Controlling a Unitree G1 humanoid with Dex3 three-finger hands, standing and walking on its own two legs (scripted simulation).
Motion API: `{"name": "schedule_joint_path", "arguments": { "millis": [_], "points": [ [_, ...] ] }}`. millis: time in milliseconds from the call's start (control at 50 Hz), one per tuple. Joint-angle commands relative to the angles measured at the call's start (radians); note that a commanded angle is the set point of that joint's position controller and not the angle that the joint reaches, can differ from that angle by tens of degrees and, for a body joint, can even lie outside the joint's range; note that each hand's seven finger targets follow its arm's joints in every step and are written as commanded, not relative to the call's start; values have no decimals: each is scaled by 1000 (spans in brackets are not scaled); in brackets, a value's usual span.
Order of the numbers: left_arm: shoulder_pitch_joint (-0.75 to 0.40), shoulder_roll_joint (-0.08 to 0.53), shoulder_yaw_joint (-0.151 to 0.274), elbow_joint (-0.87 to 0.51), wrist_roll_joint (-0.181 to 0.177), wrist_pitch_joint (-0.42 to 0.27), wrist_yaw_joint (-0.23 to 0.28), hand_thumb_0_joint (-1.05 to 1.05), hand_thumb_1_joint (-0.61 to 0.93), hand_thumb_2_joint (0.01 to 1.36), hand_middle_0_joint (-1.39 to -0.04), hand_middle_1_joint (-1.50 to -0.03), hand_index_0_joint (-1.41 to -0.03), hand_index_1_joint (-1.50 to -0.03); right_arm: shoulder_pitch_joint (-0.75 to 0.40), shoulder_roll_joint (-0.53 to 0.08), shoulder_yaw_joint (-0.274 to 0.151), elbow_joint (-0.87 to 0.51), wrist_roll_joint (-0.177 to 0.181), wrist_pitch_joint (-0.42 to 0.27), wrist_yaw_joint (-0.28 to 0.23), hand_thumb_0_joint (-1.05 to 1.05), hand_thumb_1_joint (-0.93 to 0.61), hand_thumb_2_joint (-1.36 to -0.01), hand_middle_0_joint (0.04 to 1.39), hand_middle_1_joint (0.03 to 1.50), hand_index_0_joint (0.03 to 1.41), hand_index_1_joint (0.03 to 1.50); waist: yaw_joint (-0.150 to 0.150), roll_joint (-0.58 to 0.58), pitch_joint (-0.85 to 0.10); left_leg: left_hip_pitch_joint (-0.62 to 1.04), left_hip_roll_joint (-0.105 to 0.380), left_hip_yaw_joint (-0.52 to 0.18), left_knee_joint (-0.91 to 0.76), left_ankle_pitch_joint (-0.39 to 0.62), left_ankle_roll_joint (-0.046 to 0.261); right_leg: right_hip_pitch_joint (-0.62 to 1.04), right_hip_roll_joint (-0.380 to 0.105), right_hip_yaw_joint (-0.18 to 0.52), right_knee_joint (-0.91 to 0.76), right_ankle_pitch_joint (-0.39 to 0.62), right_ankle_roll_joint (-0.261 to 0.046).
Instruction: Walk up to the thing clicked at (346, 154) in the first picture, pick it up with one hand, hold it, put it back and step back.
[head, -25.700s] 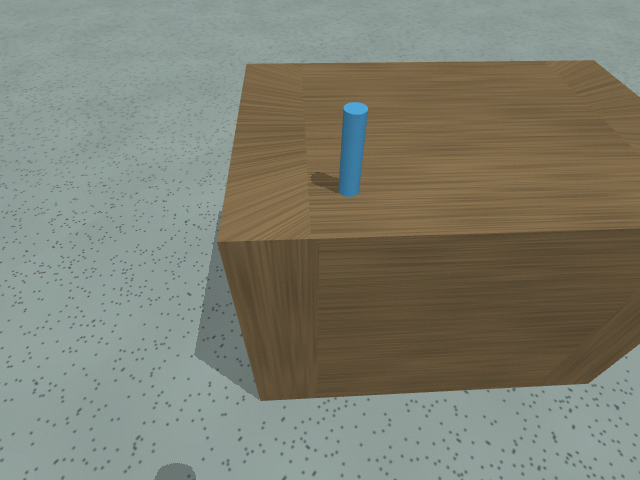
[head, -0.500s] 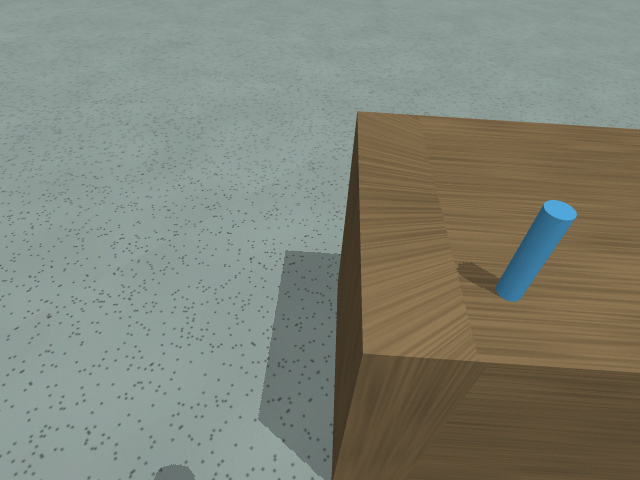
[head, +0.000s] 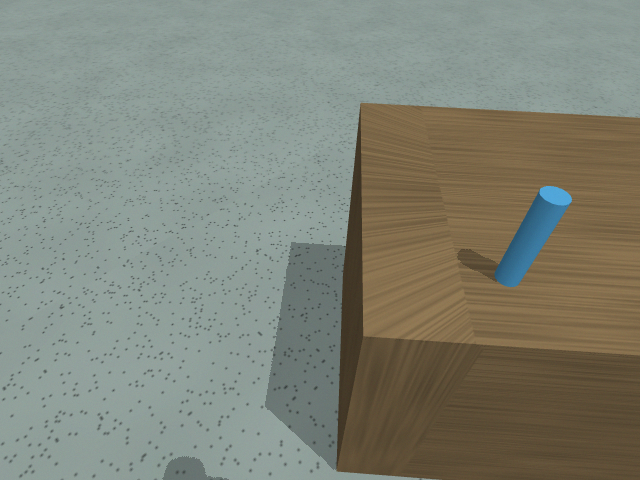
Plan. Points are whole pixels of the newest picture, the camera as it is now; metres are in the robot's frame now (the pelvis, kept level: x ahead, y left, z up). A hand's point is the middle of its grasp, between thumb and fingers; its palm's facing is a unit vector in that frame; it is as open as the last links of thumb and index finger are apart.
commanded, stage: home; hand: right
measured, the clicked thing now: (528, 240) +0.46 -0.29 +0.06
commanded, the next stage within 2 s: stand in 1.00 s
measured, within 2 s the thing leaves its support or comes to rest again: neither
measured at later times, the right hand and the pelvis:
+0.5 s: hand out of the picture +0.08 -0.26 -0.15, palm faces -0.06 +0.93 -0.36, open 17.3 cm; pelvis +0.01 +0.00 +0.00, yaw +0 degrees
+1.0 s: hand out of the picture +0.08 -0.26 -0.15, palm faces -0.05 +0.93 -0.36, open 17.4 cm; pelvis +0.01 +0.00 +0.00, yaw +0 degrees
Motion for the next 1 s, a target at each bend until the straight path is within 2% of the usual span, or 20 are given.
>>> {"name": "schedule_joint_path", "arguments": {
  "millis": [0, 120, 140, 180, 200, 240, 340, 360, 420, 520, 600, 660, 760, 800, 980],
  "points": [
    [-58, 217, 43, -57, 1, -24, 22, 0, 897, 901, -201, -298, -200, -299, -48, -221, -41, -67, 8, -24, -19, 0, 543, -58, 53, 54, 53, 54, -11, -5, -24, -10, 82, -82, -81, 0, 56, -20, -91, 94, -79, 6, -41],
    [-59, 215, 41, -51, 1, -23, 24, 0, 897, 901, -201, -297, -200, -298, -62, -215, -41, -64, 11, -20, -20, 0, 537, -62, 54, 55, 54, 55, -7, -12, -12, 0, 82, -83, -85, 17, 49, -37, -88, 90, -87, -6, -40],
    [-55, 212, 41, -49, -1, -23, 23, 0, 897, 901, -201, -296, -200, -297, -60, -222, -42, -60, 12, -21, -20, 0, 528, -68, 55, 57, 55, 57, -6, 3, -10, 1, 81, -79, -86, -8, 50, -36, -91, 92, -89, -7, -40],
    [-64, 210, 42, -51, 0, -22, 25, 0, 897, 901, -201, -297, -200, -298, -70, -218, -42, -64, 11, -20, -20, 0, 535, -63, 54, 55, 54, 55, -5, -1, -13, -10, 84, -81, -89, 7, 49, -30, -89, 86, -84, -9, -40],
    [-65, 209, 42, -48, -1, -22, 24, 0, 897, 901, -201, -297, -200, -298, -63, -222, -43, -61, 11, -20, -20, 0, 518, -74, 56, 58, 56, 58, -7, 0, 0, -20, 80, -81, -96, -24, 49, -32, -89, 88, -88, -20, -39],
    [-69, 210, 44, -51, 0, -23, 23, 0, 897, 901, -201, -297, -200, -298, -69, -221, -43, -62, 8, -21, -19, 0, 536, -63, 54, 55, 54, 55, -5, 7, -19, -17, 83, -78, -93, -9, 50, -17, -92, 90, -85, 3, -39],
    [-78, 212, 44, -51, 1, -25, 24, 0, 897, 901, -201, -296, -200, -298, -81, -219, -45, -61, 12, -21, -18, 0, 560, -49, 52, 51, 52, 51, -5, -6, -23, 13, 89, -82, -82, 31, 49, -32, -93, 87, -88, -9, -39],
    [-83, 208, 44, -52, 1, -24, 23, 0, 897, 901, -201, -296, -200, -298, -75, -217, -45, -59, 10, -20, -19, 0, 542, -59, 54, 54, 54, 54, -9, -1, -18, -10, 82, -76, -89, -9, 49, -26, -94, 90, -92, -10, -39],
    [-88, 215, 47, -56, -1, -28, 26, 0, 897, 901, -201, -297, -200, -298, -84, -221, -47, -63, 11, -22, -20, 0, 537, -62, 54, 55, 54, 55, -7, 0, -58, 24, 91, -74, -70, 112, 49, 9, -100, 87, -75, 88, -38],
    [-91, 209, 45, -56, -2, -26, 27, 0, 897, 901, -201, -297, -200, -298, -83, -224, -48, -60, 11, -24, -24, 0, 538, -62, 54, 55, 54, 55, -6, 5, -81, 39, 96, -65, -60, 186, 49, 39, -105, 82, -62, 169, -35],
    [-92, 208, 44, -51, -4, -25, 29, 0, 897, 901, -201, -297, -200, -298, -81, -225, -50, -55, 13, -22, -24, 0, 542, -59, 54, 54, 54, 54, -5, -1, -85, 53, 100, -68, -57, 208, 47, 45, -104, 73, -60, 178, -33],
    [-98, 206, 44, -48, -3, -24, 29, 0, 897, 901, -201, -297, -200, -298, -82, -217, -49, -53, 13, -19, -24, 0, 533, -64, 55, 56, 55, 56, -7, -8, -51, 32, 93, -70, -71, 159, 44, 29, -100, 71, -73, 123, -30],
    [-106, 205, 46, -52, -1, -22, 28, 0, 897, 901, -201, -296, -200, -298, -86, -219, -51, -55, 9, -19, -24, 0, 537, -62, 54, 55, 54, 55, -7, 10, -40, 15, 90, -66, -82, 116, 42, 27, -102, 74, -84, 94, -34],
    [-110, 207, 48, -50, -2, -21, 27, 0, 897, 901, -201, -296, -200, -297, -81, -216, -51, -50, 10, -18, -22, 0, 553, -53, 53, 52, 53, 52, -10, -1, -15, 3, 86, -72, -101, 59, 40, 9, -98, 73, -89, 33, -34],
    [-108, 208, 49, -56, -1, -27, 26, 0, 897, 901, -201, -296, -200, -297, -86, -219, -57, -51, 10, -21, -20, 0, 549, -55, 53, 53, 53, 53, -10, 4, -42, 17, 91, -77, -98, 72, 45, 20, -104, 77, -83, 53, -38]
  ]
}}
